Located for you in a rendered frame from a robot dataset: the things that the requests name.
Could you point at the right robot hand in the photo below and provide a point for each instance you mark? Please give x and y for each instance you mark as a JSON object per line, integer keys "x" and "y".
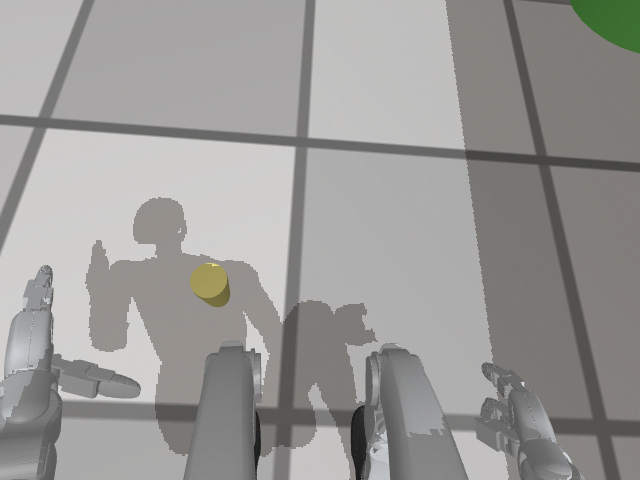
{"x": 505, "y": 428}

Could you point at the left robot hand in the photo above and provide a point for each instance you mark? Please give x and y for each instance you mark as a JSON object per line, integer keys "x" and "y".
{"x": 30, "y": 347}

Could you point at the right robot arm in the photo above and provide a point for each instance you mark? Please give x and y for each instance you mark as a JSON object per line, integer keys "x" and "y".
{"x": 540, "y": 459}

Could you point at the left robot arm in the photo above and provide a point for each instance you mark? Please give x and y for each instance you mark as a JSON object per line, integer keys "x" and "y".
{"x": 30, "y": 424}

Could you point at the cup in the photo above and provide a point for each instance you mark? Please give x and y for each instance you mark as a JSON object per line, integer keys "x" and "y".
{"x": 210, "y": 283}

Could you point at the right robot foot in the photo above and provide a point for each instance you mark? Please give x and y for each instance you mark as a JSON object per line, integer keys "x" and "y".
{"x": 358, "y": 442}

